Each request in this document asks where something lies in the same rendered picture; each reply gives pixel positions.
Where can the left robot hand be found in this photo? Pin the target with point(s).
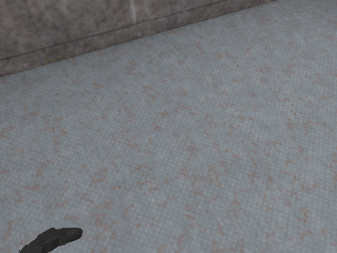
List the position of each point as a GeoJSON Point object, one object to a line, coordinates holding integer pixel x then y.
{"type": "Point", "coordinates": [51, 239]}

